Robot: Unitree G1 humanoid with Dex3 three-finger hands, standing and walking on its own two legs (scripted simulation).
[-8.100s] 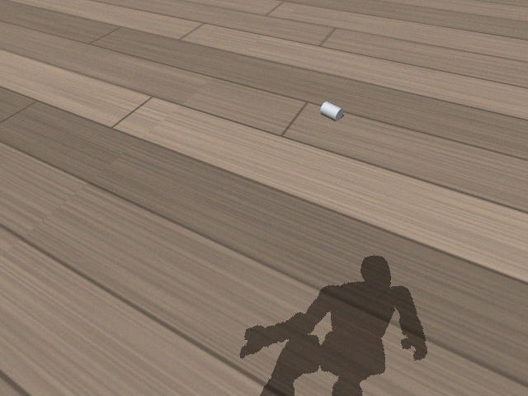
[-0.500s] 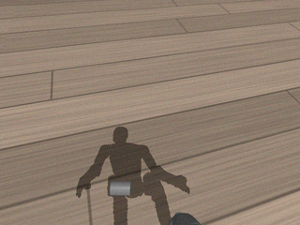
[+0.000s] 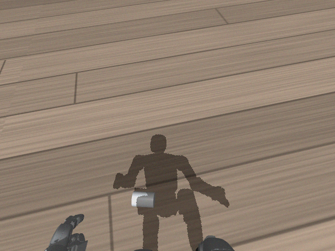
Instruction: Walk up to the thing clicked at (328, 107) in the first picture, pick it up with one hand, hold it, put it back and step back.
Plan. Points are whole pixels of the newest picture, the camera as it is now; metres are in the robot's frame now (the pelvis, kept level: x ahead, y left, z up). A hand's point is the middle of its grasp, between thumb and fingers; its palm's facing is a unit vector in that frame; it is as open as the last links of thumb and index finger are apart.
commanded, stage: walk up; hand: left
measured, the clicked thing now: (143, 199) +0.44 +0.19 -0.71
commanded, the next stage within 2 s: none
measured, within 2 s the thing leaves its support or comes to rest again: neither
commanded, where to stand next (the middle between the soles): +0.07 +0.00 m, yaw -2 degrees
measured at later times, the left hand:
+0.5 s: hand out of the picture +0.06 +0.26 -0.12, palm faces +0.02 -0.94 -0.35, open 7.4 cm
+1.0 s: hand out of the picture +0.07 +0.32 -0.15, palm faces -0.01 -0.92 -0.39, open 7.4 cm
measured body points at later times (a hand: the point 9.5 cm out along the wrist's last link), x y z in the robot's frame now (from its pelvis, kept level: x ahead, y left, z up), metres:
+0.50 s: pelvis +0.00 +0.00 +0.03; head +0.01 -0.01 +0.48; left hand +0.06 +0.31 -0.10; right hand +0.09 -0.30 -0.11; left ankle -0.01 +0.12 -0.71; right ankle +0.07 -0.11 -0.71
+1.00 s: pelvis -0.08 +0.04 -0.01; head -0.01 +0.06 +0.44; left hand +0.07 +0.36 -0.13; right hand -0.01 -0.29 -0.11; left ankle -0.10 +0.16 -0.72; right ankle +0.05 -0.11 -0.69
